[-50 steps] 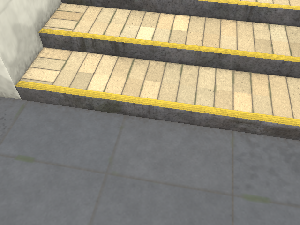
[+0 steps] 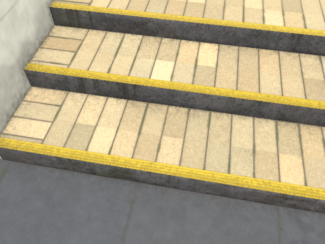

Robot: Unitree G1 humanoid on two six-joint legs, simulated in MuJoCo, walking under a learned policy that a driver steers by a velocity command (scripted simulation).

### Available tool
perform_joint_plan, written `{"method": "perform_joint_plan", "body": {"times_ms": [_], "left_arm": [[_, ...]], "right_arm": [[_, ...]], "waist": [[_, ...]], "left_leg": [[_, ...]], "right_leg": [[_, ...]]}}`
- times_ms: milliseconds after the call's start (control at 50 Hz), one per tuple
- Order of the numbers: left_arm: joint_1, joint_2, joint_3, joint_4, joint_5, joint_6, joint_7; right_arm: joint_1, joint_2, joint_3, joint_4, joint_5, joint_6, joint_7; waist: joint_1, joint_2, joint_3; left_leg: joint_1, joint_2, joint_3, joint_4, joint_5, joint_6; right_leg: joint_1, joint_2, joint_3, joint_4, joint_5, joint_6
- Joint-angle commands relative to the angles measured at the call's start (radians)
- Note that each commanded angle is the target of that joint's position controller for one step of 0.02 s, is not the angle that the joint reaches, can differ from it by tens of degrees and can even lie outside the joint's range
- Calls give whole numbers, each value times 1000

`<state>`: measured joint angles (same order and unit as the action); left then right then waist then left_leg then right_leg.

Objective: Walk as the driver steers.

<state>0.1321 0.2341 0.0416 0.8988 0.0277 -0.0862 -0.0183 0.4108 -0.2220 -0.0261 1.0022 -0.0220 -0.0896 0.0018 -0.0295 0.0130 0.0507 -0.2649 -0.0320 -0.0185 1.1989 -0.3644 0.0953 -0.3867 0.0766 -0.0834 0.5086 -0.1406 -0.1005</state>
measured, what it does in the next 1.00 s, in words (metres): walks ahead: left foot, then right foot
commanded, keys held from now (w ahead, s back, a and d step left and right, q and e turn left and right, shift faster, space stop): w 1.00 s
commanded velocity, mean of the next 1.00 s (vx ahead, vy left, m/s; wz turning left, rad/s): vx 0.50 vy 0.00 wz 0.00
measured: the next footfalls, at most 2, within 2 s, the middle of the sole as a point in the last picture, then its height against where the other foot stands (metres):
left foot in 0.40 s outside the picture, level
right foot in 0.94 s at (177, 213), level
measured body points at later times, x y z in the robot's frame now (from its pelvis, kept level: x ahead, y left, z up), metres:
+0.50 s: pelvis +0.27 +0.06 +0.01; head +0.29 +0.08 +0.46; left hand +0.24 +0.31 -0.15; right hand +0.40 -0.18 -0.10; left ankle +0.32 +0.14 -0.73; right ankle +0.15 -0.06 -0.65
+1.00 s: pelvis +0.52 +0.02 +0.00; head +0.54 +0.01 +0.45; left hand +0.64 +0.26 -0.12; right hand +0.47 -0.20 -0.16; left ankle +0.37 +0.14 -0.63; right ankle +0.55 -0.05 -0.73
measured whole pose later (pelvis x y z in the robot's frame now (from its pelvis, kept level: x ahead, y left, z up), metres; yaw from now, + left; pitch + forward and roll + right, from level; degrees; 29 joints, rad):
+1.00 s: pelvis +0.52 +0.02 +0.00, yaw +0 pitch +0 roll +0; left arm 0.15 0.17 0.04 0.94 0.03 -0.09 0.00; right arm 0.42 -0.17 -0.03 1.04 -0.01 -0.08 -0.01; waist -0.02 0.04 0.03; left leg -0.27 0.00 0.01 1.18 -0.40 0.07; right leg -0.31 0.03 -0.12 0.57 -0.27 -0.09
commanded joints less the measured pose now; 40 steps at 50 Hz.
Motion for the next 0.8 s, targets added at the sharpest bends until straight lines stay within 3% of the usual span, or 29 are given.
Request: {"method": "perform_joint_plan", "body": {"times_ms": [20, 60, 100, 160, 220, 280, 340, 360, 380, 400, 420, 440, 460, 480, 500, 520, 580, 620, 700, 740, 800], "left_arm": [[116, 45, 9, 20, -8, -12, 3], [163, 56, 10, 48, -12, -28, 1], [199, 81, 14, 67, -12, -33, 0], [250, 89, 14, 79, -15, -30, 0], [305, 102, 16, 93, -18, -31, -1], [359, 107, 15, 110, -10, -28, 3], [366, 124, 19, 123, -4, -23, 13], [355, 127, 19, 124, -7, -20, 17], [355, 112, 14, 128, -8, -16, 18], [339, 86, 2, 110, -12, -19, 21], [391, -14, -24, 69, -49, -23, 18], [374, 75, 0, 80, -25, -19, 22], [310, 92, 10, 70, -12, -13, 20], [267, 63, 4, 65, -10, -14, 13], [244, 46, 4, 66, -9, -6, 9], [242, 38, 4, 66, 3, 4, 4], [241, 17, 5, 71, 13, 26, -10], [167, 16, 6, 50, 16, 30, -14], [-1, -2, -6, -5, 7, 31, -16], [-42, -9, -14, -14, 0, 35, -9], [-104, 3, -11, -48, 8, 32, 3]], "right_arm": [[36, -66, -13, -68, -24, 6, 16], [36, -36, -8, -71, -26, 22, 26], [-44, -33, -4, -105, -24, 29, 31], [-199, -34, 4, -159, -12, 29, 33], [-302, -35, 8, -184, 0, 27, 35], [-384, -43, 6, -211, 0, 23, 33], [-381, -60, -3, -221, -5, 11, 26], [-324, -63, -9, -204, -10, 4, 22], [-204, -83, -22, -160, -19, -7, 14], [-26, -140, -41, -115, -37, -21, 2], [107, -260, -74, -96, -49, -21, -5], [101, -236, -78, -84, -17, -5, 3], [4, -176, -61, -100, -4, -1, 11], [-72, -123, -48, -114, 1, -5, 17], [-112, -93, -40, -117, 2, -9, 18], [-125, -70, -32, -106, 7, -13, 15], [-61, -73, -30, -61, 14, -30, 11], [-25, -82, -31, -40, 16, -35, 9], [24, -74, -24, -13, 7, -30, 6], [67, -72, -23, 3, 0, -24, 1], [134, -77, -23, 31, -10, -16, -14]], "waist": [[-4, -36, -45], [-21, -46, -32], [-17, -64, 1], [19, -71, 40], [57, -71, 35], [88, -71, 35], [73, -85, 27], [43, -82, 8], [-7, -43, -49], [-77, 7, -164], [-93, 225, -285], [-83, 194, -278], [-36, 98, -163], [-12, 49, -96], [12, 43, -51], [36, 61, -24], [62, 62, -34], [55, 59, -17], [27, 67, 16], [11, 78, 25], [-4, 62, 39]], "left_leg": [[-228, 104, -43, 4, 68, -10], [-196, 115, -15, -62, 70, -26], [-236, 139, 10, -156, 136, -41], [-274, 151, 38, -353, 264, -60], [-254, 127, 65, -497, 338, -71], [-254, 106, 73, -587, 328, -69], [-201, 80, 82, -656, 213, -42], [-119, 58, 95, -706, 194, -30], [39, 34, 101, -774, 200, -10], [279, 133, -8, -779, 187, 32], [575, 410, -401, -845, 110, 150], [545, 460, -583, -929, 134, 184], [436, 410, -453, -933, 118, 160], [315, 370, -356, -968, 174, 140], [233, 324, -271, -1006, 206, 109], [173, 286, -206, -1028, 273, 86], [167, 248, -103, -1036, 494, 90], [180, 240, -67, -1050, 533, 95], [172, 211, -10, -1061, 553, 96], [184, 221, -1, -1050, 538, 105], [354, 302, -65, -1005, 621, 136]], "right_leg": [[182, -301, 382, -330, 20, -157], [116, -282, 311, -361, 87, -157], [84, -269, 260, -402, 56, -155], [95, -245, 213, -435, 33, -137], [166, -236, 180, -423, 71, -116], [274, -259, 179, -372, 135, -106], [357, -298, 194, -280, 258, -90], [362, -291, 184, -211, 333, -77], [343, -246, 142, -54, 432, -58], [220, -198, 100, 166, 349, -30], [-123, -59, -13, 517, -38, 28], [-254, -34, 58, 658, -368, 17], [-282, -100, 105, 698, -298, 2], [-261, -133, 112, 666, -222, 2], [-227, -159, 107, 620, -179, 6], [-192, -171, 100, 591, -153, 18], [-182, -164, 68, 579, -89, 41], [-234, -173, 53, 536, -33, 56], [-228, -160, 15, 336, 64, 74], [-200, -152, -1, 278, 57, 68], [-329, -156, 7, 322, -35, 32]]}}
